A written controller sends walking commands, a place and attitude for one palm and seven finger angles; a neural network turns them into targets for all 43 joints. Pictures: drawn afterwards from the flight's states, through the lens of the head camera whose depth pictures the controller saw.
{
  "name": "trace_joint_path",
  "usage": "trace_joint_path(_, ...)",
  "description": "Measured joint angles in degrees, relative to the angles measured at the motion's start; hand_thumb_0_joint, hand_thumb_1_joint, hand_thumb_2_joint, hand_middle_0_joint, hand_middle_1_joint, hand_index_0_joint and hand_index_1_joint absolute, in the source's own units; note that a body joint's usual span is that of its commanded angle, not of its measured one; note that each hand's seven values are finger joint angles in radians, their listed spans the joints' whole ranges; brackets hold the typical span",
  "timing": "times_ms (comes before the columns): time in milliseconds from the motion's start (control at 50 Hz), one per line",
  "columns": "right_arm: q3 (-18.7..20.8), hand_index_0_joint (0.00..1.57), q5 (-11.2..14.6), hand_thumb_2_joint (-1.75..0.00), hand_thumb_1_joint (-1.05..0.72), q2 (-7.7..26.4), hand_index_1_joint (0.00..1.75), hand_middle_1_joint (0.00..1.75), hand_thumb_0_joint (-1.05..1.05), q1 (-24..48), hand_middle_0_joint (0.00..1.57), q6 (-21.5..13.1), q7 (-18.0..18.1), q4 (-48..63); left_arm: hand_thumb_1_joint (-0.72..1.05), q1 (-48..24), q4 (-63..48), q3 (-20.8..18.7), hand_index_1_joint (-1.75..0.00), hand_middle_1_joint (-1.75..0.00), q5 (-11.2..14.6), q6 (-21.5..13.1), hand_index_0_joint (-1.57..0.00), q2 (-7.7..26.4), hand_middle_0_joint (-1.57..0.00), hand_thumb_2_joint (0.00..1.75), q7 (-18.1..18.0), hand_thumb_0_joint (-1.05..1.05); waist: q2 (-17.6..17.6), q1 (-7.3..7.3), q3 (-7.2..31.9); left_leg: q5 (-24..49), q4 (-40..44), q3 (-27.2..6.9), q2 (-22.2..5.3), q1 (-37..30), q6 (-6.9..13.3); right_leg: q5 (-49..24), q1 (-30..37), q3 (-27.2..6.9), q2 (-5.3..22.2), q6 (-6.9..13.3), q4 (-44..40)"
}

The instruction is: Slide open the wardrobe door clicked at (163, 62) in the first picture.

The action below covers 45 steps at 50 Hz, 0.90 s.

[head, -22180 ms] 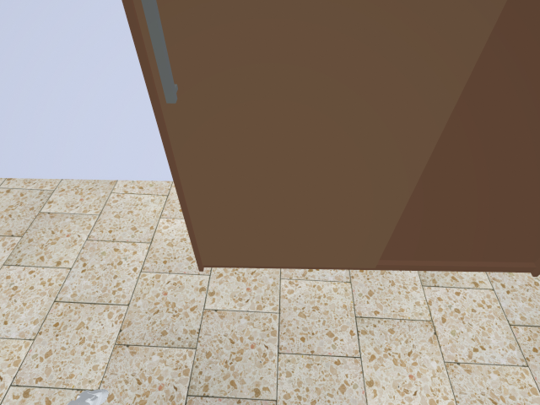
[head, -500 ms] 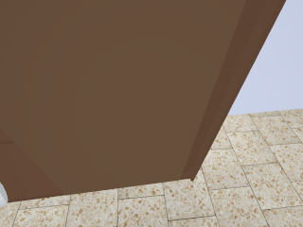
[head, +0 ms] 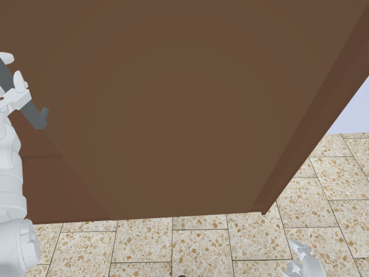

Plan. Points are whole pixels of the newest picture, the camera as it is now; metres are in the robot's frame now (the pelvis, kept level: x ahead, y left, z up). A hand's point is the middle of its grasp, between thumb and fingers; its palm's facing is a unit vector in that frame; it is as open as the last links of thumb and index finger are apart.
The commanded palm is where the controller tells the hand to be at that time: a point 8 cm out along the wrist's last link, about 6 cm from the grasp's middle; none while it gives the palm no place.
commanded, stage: stop walking and hold the door there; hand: left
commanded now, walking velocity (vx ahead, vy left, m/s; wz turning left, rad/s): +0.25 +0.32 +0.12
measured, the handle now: (2, 62) +0.43 +0.38 +0.24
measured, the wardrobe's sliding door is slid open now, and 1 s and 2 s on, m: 0.62 0.62 0.61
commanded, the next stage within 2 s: loosen the grip on the handle in 1.28 s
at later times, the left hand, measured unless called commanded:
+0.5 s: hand (21, 96) +0.39 +0.36 +0.19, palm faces +0.37 -0.91 -0.18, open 5.9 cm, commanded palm +0.36 +0.38 +0.18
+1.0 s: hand (22, 96) +0.39 +0.34 +0.19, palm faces +0.27 -0.96 -0.07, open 6.0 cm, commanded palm +0.36 +0.36 +0.18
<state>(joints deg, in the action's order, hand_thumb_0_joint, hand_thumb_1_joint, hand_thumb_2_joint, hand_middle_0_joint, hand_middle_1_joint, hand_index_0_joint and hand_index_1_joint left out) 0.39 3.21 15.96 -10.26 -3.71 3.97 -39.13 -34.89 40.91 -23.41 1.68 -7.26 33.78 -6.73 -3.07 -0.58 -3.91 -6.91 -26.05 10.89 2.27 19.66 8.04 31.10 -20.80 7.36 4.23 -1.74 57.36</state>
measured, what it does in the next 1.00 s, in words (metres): steps to the left: right foot, then left foot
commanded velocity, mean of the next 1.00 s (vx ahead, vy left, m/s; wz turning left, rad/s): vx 0.02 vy -0.03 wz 0.02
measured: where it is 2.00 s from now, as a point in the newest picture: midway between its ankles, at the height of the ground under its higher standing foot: outside the picture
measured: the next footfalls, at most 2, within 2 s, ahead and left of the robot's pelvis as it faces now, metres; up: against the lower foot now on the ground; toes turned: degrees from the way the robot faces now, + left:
right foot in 0.08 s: -0.02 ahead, -0.11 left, +0.00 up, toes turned -11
left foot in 0.32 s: +0.06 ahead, +0.26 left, +0.00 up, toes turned +8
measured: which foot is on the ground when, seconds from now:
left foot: down 0.00-0.06, up 0.08-0.30, down 0.32-1.00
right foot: up 0.00-0.06, down 0.08-0.30, up 0.32-0.50, down 0.52-0.74, up 0.76-1.00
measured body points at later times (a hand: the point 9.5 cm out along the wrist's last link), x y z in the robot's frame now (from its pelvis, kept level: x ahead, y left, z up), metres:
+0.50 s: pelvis -0.02 +0.11 -0.02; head +0.07 +0.13 +0.42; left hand +0.37 +0.40 +0.20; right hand +0.17 -0.07 -0.14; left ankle +0.07 +0.28 -0.73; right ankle +0.00 +0.02 -0.72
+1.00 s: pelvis -0.02 +0.14 +0.01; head +0.04 +0.16 +0.45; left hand +0.37 +0.39 +0.20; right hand +0.18 -0.06 -0.09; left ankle +0.02 +0.25 -0.73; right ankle -0.03 +0.01 -0.71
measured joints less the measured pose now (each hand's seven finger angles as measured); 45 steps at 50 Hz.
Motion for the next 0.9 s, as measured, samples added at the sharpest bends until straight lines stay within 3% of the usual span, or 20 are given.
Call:
trace_joint_path(40, -0.26, 0.2, -0.3, -0.9, -0.91, -0.77, 0.3, 0.3, 0.01, -0.01, 0.2, -0.53, -0.65, 0.79, 0.7, 0.07, -1.4, 0.85, -1.33, -1.4, 0.6, 0.89, -0.22, -1.07, -0.45, 0.81, -0.07, -0.14, -0.27, -0.43, 0.17, 1.47, 2.64, 0.11, 0.81, -0.32, -1.5, 0.33, 3.89, 3.53, -0.48, 0.65, -8.3)
trace_joint_path(60, -0.28, 0.2, -0.5, -0.9, -0.91, -0.87, 0.3, 0.3, 0.01, -0.42, 0.2, -0.81, -1.21, 1.6, 0.7, -0.31, -1.97, 1.5, -1.33, -1.4, 0.76, 1.28, -0.21, -1.48, -0.45, 0.8, 0.1, -0.14, -0.32, -0.34, 0.53, 0.79, 0.94, -0.29, 1.26, 1.35, -4.77, -1.66, 7.04, 5.81, -0.38, 2.05, -15.81)
trace_joint_path(80, -0.65, 0.2, -0.44, -0.9, -0.91, -1.28, 0.3, 0.3, 0.01, -0.83, 0.2, -0.98, -1.9, 2.44, 0.7, -1.34, -2.71, 2.43, -1.33, -1.4, 0.5, 1.53, -0.21, -0.89, -0.45, 0.8, 0.7, -0.14, 2.33, -0.82, 1.22, -5.29, -7.22, -0.79, 3.36, 5.79, -7.77, -5.94, 9.44, 4.44, 1.61, 5.12, -23.71)
trace_joint_path(100, -1.18, 0.2, -0.7, -0.9, -0.91, -0.61, 0.3, 0.3, 0.01, 0.22, 0.2, -1.07, -2.45, 2.14, 0.69, -1.41, -3.86, 2.25, -1.32, -1.4, 0.53, 0.79, -0.21, -0.96, -0.45, 0.8, 0.89, -0.15, 2.62, -1.55, 0.46, -10.49, -18.33, -3.61, 3.63, 10.07, -9.55, -7.95, 8.61, 2.96, 2.46, 5.57, -24.07)
trace_joint_path(160, -0.97, 0.2, -1.41, -0.9, -0.91, 0.44, 0.3, 0.3, 0.01, 2.67, 0.2, -0.82, -3.5, -0.99, 0.68, 1.03, -7.72, 1.03, -1.33, -1.4, 0.18, -1.81, -0.22, -2.71, -0.45, 0.81, 1.59, -0.17, 1.21, -0.79, -2.23, -14.19, -38.9, -10.78, 0.44, 15.78, -11.72, -8.08, 8.25, 1.84, 3.37, 0.22, -21.45)
trace_joint_path(200, -0.59, 0.2, -1.11, -0.9, -0.91, 0.04, 0.3, 0.3, 0.01, 2.09, 0.2, -0.55, -3.05, -1.85, 0.68, 1.61, -10.59, 1.5, -1.34, -1.4, -0.14, -3.04, -0.26, -4.14, -0.45, 0.82, 2.39, -0.17, 3.13, -0.16, -3.59, -15.6, -38.05, -11.19, -2.34, 15.63, -11.59, -8.5, 9.52, 1.71, 6.01, -2.37, -22.7)
trace_joint_path(240, -0.32, 0.2, -1.06, -0.9, -0.91, -0.15, 0.3, 0.3, 0.01, 1.12, 0.2, -0.33, -2.16, -1.98, 0.66, 2.59, -14.67, 2.27, -1.35, -1.43, -0.89, -4.39, -0.31, -5.45, -0.47, 0.82, 3.02, -0.18, 5.46, 0.22, -4.97, -15.66, -27.97, -9.56, -4.68, 12.71, -11.03, -8.88, 10.35, 1.54, 9.38, -4.02, -23.33)
trace_joint_path(280, 0.06, 0.2, -1.13, -0.9, -0.91, 0.37, 0.3, 0.3, 0.01, 0.41, 0.2, -0.14, -1.09, -1.62, 0.63, 3.57, -19.71, 3.64, -1.37, -1.46, -1.46, -4.5, -0.34, -6.72, -0.5, 0.81, 3.19, -0.2, 6.66, 0.65, -6.15, -9.75, -15.39, -6.89, -5.8, 7.83, -10.69, -8.46, 9.71, 1.15, 12.5, -4.84, -20.59)
trace_joint_path(300, 0.43, 0.2, -1.09, -0.9, -0.91, 1.18, 0.3, 0.3, 0.01, -0.01, 0.2, -0.16, -0.6, -0.97, 0.62, 4.27, -22.57, 4.46, -1.37, -1.47, -1.4, -3.9, -0.36, -7.72, -0.5, 0.8, 2.67, -0.22, 5.75, 0.53, -6.22, -4.46, -10.5, -5.82, -6.98, 5.15, -10.18, -8.11, 7.84, 0.46, 12.98, -4.21, -16.52)
trace_joint_path(320, 1.08, 0.2, -0.98, -0.9, -0.91, 2.11, 0.3, 0.3, 0.01, -0.52, 0.2, -0.46, -0.22, -0.24, 0.62, 4.83, -25.33, 5.44, -1.38, -1.48, -1.17, -3.03, -0.38, -9.12, -0.5, 0.79, 1.62, -0.24, 3.51, 0.37, -5.68, 0.68, -8.22, -6.48, -8.77, 3.66, -8.99, -5.49, 4.91, -1.02, 11.5, -3.49, -9.74)
trace_joint_path(360, 2.17, 0.2, -0.59, -0.9, -0.91, -0.49, 0.3, 0.3, 0.01, 1.51, 0.2, -1.09, 0.37, -1.3, 0.63, 2.54, -28.2, 7.39, -1.37, -1.48, -1.37, -1.81, -0.38, -9.9, -0.48, 0.77, 0.68, -0.24, 4.76, 0.51, -8.32, -3.41, -13.3, -6.82, -8.1, 5.14, -9.94, -0.15, 0.28, -6.8, 7.95, -2.19, 3.64)
trace_joint_path(400, 1.36, 0.2, -0.6, -0.9, -0.91, -3.55, 0.3, 0.3, 0.01, 3.07, 0.2, -1.57, 0.18, -1.61, 0.65, 1.02, -29.83, 8.59, -1.34, -1.47, -2.11, -0.2, -0.35, -10.25, -0.45, 0.77, 0.36, -0.22, 5.89, 0.29, -9.68, -5.67, -14.19, -7.08, -7.84, 5.26, -10.56, 0.47, -2.94, -8.13, 3.53, -1.44, 8.97)
trace_joint_path(440, -0.02, 0.19, -0.78, -0.9, -0.91, -5.75, 0.3, 0.3, 0.01, 3.68, 0.2, -2.1, -0.25, -0.75, 0.67, 0.17, -30.94, 9.47, -1.32, -1.48, -2.25, 1.61, -0.33, -11.05, -0.43, 0.76, 0.06, -0.2, 5.68, -0.2, -10.3, -5.2, -13.18, -7.39, -8.04, 5.05, -10.81, -0.79, -3.85, -6.2, 0.45, -0.84, 5.49)
trace_joint_path(520, -2.85, 0.2, -1.24, -0.9, -0.91, -7.75, 0.3, 0.3, 0.01, 4.18, 0.2, -2.67, -1.4, 1.51, 0.71, -1.33, -30.04, 10.34, -1.33, -1.48, 0.55, 3.63, -0.3, -12.58, -0.41, 0.78, 0.48, -0.15, 3.62, -1.65, -10.34, -4.59, -13.18, -7.44, -8.65, 5.61, -10.96, -4.95, -0.09, -2.91, -3.64, 0.34, -11.34)
trace_joint_path(540, -3.49, 0.2, -1.32, -0.9, -0.91, -7.8, 0.3, 0.3, 0.01, 4.58, 0.2, -2.52, -1.64, 1.78, 0.71, -1.52, -29.51, 10.14, -1.34, -1.47, 0.91, 3.74, -0.29, -12.75, -0.41, 0.78, 0.62, -0.14, 2.88, -1.63, -10.4, -4.92, -13.92, -7.57, -8.87, 5.9, -11.03, -9.58, 0.82, -2.77, -4.21, 1.94, -14.21)
trace_joint_path(580, -4.27, 0.2, -1.36, -0.9, -0.91, -7.56, 0.3, 0.3, 0.01, 5.48, 0.2, -1.95, -1.81, 1.51, 0.73, -1.01, -28.7, 9.87, -1.35, -1.45, 1.23, 3.36, -0.27, -13.19, -0.42, 0.79, 0.78, -0.14, 1.18, -0.32, -10.42, -8.32, -16.19, -8.93, -8.73, 6.63, -10.45, -11.34, 1.62, -1.72, -4.61, 4.02, -15.1)
trace_joint_path(660, -4.57, 0.2, -1.55, -0.9, -0.91, -6.46, 0.3, 0.31, 0.01, 5.04, 0.2, -2.39, -1.06, 0.06, 0.73, 0.16, -28.43, 11.13, -1.37, -1.43, 1.77, 2.47, -0.29, -15.36, -0.44, 0.79, 1.1, -0.12, 2.44, 0.43, -9.05, -17.24, -22.27, -9.0, -5.03, 6.0, -10.12, -11.46, 3.2, -1.73, -2.79, 3.81, -18.16)
trace_joint_path(740, -3.5, 0.2, -1.72, -0.9, -0.91, -4.42, 0.3, 0.31, 0.01, 3.52, 0.2, -2.23, -0.02, 0.25, 0.73, 0.67, -29.38, 13.92, -1.37, -1.41, 1.3, 3.02, -0.31, -17.22, -0.44, 0.8, 0.67, -0.1, 4.29, 0.48, -6.85, -5.08, -9.05, -6.04, -3.87, -0.75, -8.31, -12.08, 3.3, -2.05, -1.51, 1.91, -19.02)
trace_joint_path(800, -2.07, 0.2, -1.81, -0.9, -0.91, -3.5, 0.3, 0.3, 0.01, 3.32, 0.2, -1.67, -0.46, 0.87, 0.73, 0.9, -29.03, 15.52, -1.36, -1.4, 1.01, 3.15, -0.3, -18.12, -0.41, 0.8, 0.04, -0.09, 4.59, -0.62, -6.4, -7.11, -7.81, -4.92, -4.16, -1.74, -6.22, -6.55, 2.55, -4.36, -2.34, 0.84, -16.05)
trace_joint_path(900, -1.45, 0.2, -1.69, -0.9, -0.91, -3.04, 0.3, 0.3, 0.01, 2.74, 0.2, -2.42, -1.3, 2.17, 0.76, 1.02, -28.86, 16.87, -1.36, -1.4, 1.79, 4.58, -0.26, -19.24, -0.41, 0.8, -0.5, -0.06, 2.7, -1.24, -6.25, -5.06, -3.51, -5.46, -6.1, -3.22, -6.2, -6.63, 2.93, -4.65, -3.71, 0.78, -14.28)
